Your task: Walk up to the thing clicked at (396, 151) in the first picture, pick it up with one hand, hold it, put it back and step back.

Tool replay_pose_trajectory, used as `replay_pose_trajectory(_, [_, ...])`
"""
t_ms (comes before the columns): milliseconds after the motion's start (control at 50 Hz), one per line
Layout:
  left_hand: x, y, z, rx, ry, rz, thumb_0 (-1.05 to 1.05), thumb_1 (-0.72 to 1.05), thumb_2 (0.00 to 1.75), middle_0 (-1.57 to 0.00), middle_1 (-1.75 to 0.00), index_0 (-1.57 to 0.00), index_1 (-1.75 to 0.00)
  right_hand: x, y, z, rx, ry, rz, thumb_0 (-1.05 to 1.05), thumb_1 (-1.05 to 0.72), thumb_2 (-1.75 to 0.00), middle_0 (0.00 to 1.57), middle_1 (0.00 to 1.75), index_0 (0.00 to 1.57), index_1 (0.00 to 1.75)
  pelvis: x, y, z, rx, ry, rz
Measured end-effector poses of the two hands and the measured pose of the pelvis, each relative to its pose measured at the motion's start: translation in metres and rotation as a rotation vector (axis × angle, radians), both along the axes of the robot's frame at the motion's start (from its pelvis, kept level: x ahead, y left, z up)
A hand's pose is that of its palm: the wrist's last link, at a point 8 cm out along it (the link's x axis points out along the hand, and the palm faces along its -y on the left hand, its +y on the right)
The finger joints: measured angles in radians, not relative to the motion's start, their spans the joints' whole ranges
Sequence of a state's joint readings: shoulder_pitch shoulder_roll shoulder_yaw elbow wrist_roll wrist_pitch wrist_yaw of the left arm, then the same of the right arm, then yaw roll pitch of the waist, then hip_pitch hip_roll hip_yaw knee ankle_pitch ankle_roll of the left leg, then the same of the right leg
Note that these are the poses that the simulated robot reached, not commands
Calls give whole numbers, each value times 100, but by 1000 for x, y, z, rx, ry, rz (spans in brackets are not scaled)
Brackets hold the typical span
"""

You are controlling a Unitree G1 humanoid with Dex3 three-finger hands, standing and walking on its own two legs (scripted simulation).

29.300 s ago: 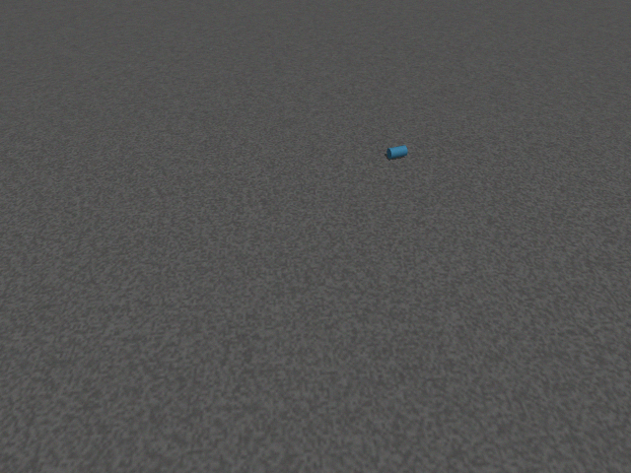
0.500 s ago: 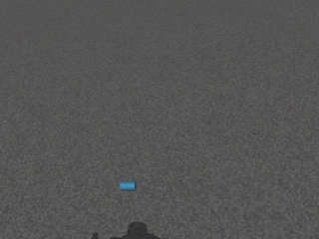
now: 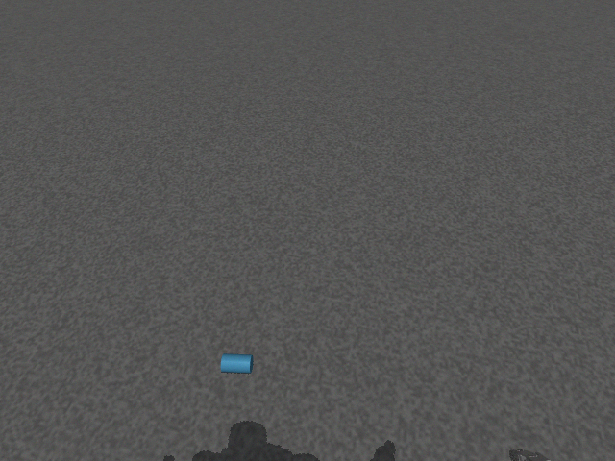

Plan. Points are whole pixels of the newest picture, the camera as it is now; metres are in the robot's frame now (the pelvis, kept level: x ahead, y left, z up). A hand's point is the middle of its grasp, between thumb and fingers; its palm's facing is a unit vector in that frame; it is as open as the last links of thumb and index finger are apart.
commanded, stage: walk up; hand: left
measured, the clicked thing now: (237, 363) +0.52 +0.27 -0.73
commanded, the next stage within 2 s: none
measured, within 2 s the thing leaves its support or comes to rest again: neither
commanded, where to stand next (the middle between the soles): +0.12 +0.04 m, yaw -2 degrees
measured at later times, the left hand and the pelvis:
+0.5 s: hand out of the picture +0.09 +0.27 -0.14, palm faces -0.02 -0.95 -0.32, open 7.4 cm; pelvis +0.00 +0.02 +0.02, yaw +0 degrees
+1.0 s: hand out of the picture +0.07 +0.28 -0.14, palm faces +0.01 -0.93 -0.36, open 7.4 cm; pelvis +0.03 +0.02 +0.02, yaw +1 degrees
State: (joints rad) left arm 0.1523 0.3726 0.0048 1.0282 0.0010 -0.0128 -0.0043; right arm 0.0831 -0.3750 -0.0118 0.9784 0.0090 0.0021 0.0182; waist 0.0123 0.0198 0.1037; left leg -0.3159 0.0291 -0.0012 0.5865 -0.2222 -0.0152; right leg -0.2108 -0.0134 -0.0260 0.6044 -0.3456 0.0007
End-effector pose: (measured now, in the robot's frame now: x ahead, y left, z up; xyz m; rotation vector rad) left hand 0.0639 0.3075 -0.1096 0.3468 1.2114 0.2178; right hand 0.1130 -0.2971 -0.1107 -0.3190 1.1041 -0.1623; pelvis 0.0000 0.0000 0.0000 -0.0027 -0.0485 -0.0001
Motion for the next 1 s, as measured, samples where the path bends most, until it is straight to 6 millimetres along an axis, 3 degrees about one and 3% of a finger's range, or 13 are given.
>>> replay_pose_trajectory(140, [7,2,11,0,-25,15,0,90,90,-20,-30,-20,-30,-4,7,2,21,25,-7,1,-91,-90,20,30,20,30,0,3,9,0,-16,0])
replay_pose_trajectory(340, [21,4,12,-37,-31,3,0,90,90,-20,-30,-20,-30,-33,14,9,7,100,-45,1,-91,-90,20,30,20,30,-1,12,17,-7,-9,-3])
replay_pose_trajectory(540, [12,7,4,-56,17,7,0,90,90,-20,-30,-20,-29,-51,15,13,-13,148,-76,1,-91,-90,20,30,20,30,1,17,19,-8,7,-1])
replay_pose_trajectory(720, [-3,8,3,-48,67,34,0,90,90,-20,-30,-20,-29,-39,17,11,-4,141,-67,1,-91,-90,20,30,20,30,6,16,19,-6,18,4])
replay_pose_trajectory(860, [-4,6,6,-39,67,42,0,90,90,-20,-30,-20,-29,-21,18,9,13,117,-48,1,-91,-90,20,30,20,30,11,13,19,-5,18,10])
replay_pose_trajectory(1000, [-5,19,11,-14,29,48,0,90,90,-20,-30,-20,-30,-1,10,11,-6,106,-15,1,-91,-90,20,30,20,30,34,20,15,-10,19,13])
